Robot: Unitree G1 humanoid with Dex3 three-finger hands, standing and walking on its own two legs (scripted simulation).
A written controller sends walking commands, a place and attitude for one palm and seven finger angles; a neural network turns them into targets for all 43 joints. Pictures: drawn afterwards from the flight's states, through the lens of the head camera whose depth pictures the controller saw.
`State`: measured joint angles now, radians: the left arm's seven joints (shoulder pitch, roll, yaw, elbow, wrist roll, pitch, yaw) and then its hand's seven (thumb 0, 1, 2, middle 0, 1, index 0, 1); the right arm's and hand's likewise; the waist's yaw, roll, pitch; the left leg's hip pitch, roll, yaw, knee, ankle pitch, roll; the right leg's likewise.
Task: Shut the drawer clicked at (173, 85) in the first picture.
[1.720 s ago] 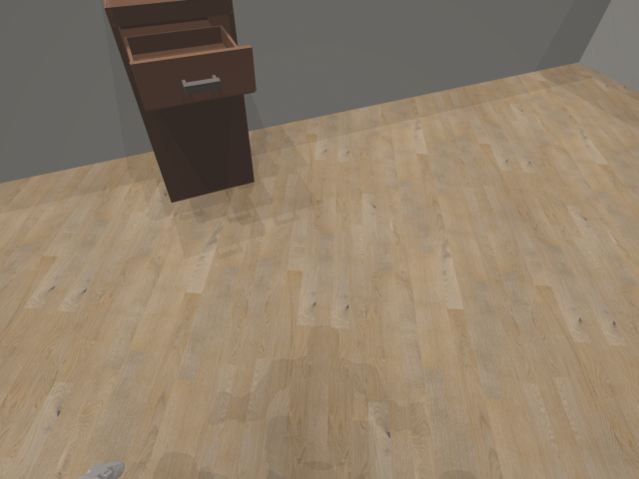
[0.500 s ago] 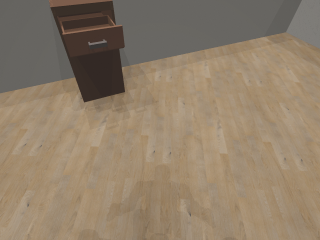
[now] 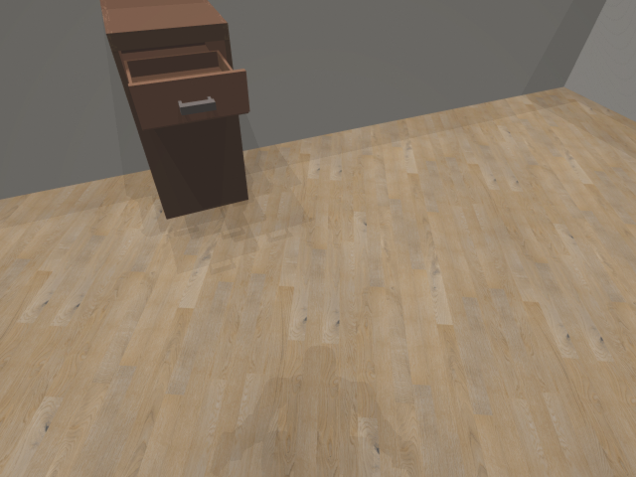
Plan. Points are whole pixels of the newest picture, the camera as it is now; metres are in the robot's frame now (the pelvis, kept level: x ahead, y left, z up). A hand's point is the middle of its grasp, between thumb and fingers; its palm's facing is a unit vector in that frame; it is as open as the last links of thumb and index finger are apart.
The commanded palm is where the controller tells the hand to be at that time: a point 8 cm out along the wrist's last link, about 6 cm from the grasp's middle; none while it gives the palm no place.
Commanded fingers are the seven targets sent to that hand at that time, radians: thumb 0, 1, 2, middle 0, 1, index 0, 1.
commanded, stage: walk to a spot facing it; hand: left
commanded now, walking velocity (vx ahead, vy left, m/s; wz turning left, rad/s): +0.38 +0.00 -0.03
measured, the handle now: (196, 104) +1.16 +0.45 -0.09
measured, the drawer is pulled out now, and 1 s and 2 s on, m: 0.29 0.29 0.29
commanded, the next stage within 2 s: turn to face it in 1.44 s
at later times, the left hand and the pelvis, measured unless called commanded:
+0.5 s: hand (237, 396) +0.30 +0.16 -0.19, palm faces -0.11 -0.98 -0.18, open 7.4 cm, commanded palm none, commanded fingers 0.00 0.90 0.90 -0.20 -0.30 -0.20 -0.30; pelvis +0.18 -0.01 -0.02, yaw -3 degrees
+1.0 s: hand (251, 381) +0.32 +0.14 -0.19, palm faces +0.13 -0.98 -0.15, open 7.3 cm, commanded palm none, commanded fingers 0.00 0.90 0.90 -0.20 -0.30 -0.20 -0.30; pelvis +0.40 -0.02 -0.01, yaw +2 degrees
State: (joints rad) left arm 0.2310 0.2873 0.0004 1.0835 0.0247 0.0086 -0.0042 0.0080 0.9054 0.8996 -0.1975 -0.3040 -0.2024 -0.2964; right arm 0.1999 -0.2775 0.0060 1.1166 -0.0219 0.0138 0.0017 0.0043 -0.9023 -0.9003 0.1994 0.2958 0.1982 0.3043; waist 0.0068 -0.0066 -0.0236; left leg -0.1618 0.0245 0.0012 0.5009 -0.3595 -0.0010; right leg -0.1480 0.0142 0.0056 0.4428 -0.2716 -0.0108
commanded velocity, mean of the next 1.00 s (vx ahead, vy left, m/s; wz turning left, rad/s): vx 0.38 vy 0.00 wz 0.02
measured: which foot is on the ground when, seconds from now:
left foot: down 0.00-0.52, up 0.54-1.00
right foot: down 0.00-0.12, up 0.14-0.50, down 0.52-1.00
